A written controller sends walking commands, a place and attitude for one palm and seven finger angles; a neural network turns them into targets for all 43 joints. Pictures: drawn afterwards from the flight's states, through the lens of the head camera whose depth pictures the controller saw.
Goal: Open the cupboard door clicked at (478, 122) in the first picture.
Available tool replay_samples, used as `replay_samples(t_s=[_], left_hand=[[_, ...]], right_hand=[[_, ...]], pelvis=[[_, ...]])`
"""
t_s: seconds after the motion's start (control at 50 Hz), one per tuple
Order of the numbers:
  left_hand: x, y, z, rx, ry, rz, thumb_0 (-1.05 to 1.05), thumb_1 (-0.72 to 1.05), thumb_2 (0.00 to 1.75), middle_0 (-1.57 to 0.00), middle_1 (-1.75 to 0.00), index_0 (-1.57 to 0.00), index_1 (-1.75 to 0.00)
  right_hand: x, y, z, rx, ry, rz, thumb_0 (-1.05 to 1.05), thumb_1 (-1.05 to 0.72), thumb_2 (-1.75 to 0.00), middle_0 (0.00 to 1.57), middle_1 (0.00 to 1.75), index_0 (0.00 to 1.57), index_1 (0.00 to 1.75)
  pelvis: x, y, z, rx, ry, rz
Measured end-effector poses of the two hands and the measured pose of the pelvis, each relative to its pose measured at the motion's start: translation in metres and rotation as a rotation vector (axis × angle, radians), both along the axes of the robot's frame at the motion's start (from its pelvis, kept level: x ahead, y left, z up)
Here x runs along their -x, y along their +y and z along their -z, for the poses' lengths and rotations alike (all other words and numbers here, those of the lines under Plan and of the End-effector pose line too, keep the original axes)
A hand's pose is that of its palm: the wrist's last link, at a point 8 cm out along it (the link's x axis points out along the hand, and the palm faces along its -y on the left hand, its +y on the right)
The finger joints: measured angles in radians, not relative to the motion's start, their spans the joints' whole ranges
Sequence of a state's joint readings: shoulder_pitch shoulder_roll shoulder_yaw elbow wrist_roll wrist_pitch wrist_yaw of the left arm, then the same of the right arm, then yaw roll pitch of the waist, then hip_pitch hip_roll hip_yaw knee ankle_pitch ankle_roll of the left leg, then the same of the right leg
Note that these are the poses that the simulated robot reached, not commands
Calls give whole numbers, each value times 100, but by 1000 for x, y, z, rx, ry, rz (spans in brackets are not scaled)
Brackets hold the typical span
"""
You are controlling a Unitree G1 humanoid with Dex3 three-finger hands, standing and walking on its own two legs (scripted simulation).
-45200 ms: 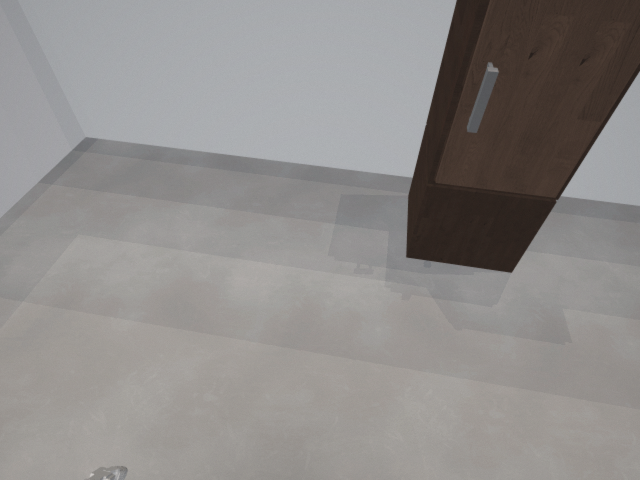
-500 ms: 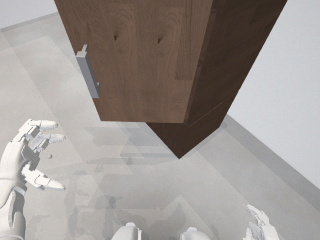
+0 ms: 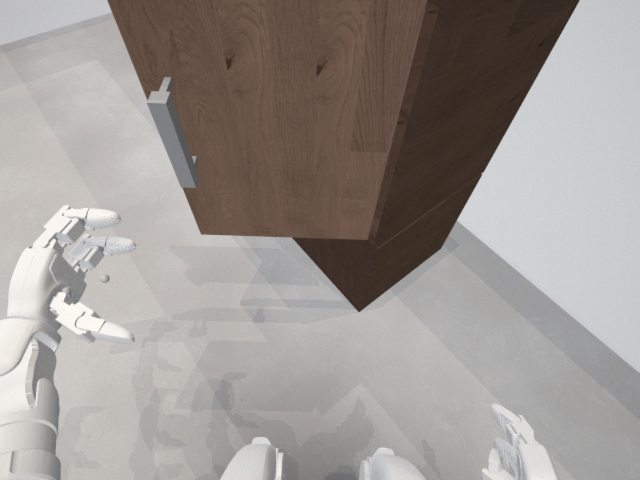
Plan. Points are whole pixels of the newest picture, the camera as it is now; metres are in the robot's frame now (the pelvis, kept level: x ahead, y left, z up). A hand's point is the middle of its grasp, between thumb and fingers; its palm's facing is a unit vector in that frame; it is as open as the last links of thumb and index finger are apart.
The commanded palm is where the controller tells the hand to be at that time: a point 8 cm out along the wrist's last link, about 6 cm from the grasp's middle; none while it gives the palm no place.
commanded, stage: move the hooked fingers beside the handle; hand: left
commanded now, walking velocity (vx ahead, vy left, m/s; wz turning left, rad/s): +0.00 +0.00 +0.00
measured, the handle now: (179, 135) +0.59 +0.26 +0.04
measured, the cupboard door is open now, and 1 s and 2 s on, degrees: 50 50 50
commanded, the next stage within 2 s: none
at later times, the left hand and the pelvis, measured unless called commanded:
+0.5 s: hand (119, 223) +0.40 +0.29 +0.05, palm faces +0.03 -1.00 -0.01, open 14.0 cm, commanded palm +0.39 +0.34 +0.05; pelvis +0.00 +0.01 -0.01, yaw -2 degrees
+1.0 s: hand (123, 181) +0.48 +0.31 +0.05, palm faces +0.03 -1.00 -0.01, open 14.0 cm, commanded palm +0.47 +0.35 +0.05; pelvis -0.01 +0.02 -0.02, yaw -3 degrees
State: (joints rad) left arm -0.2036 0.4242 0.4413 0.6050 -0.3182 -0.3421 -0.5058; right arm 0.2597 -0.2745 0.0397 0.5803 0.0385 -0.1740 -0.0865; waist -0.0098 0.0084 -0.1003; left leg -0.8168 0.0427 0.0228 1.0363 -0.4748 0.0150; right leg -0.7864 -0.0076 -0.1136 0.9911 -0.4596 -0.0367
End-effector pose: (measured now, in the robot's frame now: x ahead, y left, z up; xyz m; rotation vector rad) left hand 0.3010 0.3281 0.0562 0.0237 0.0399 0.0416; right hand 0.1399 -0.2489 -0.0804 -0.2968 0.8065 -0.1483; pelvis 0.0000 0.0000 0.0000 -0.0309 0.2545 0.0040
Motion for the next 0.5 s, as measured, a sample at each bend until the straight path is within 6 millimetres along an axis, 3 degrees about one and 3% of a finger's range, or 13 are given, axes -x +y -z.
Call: replay_samples(t_s=[0.5], left_hand=[[-81,12,5,14,2,7,-1,-50,30,-30,-120,-30,-120]], right_hand=[[79,-13,18,40,272,129,1,-90,-89,20,30,21,30]], pelvis=[[1,8,7,8,69,27]])
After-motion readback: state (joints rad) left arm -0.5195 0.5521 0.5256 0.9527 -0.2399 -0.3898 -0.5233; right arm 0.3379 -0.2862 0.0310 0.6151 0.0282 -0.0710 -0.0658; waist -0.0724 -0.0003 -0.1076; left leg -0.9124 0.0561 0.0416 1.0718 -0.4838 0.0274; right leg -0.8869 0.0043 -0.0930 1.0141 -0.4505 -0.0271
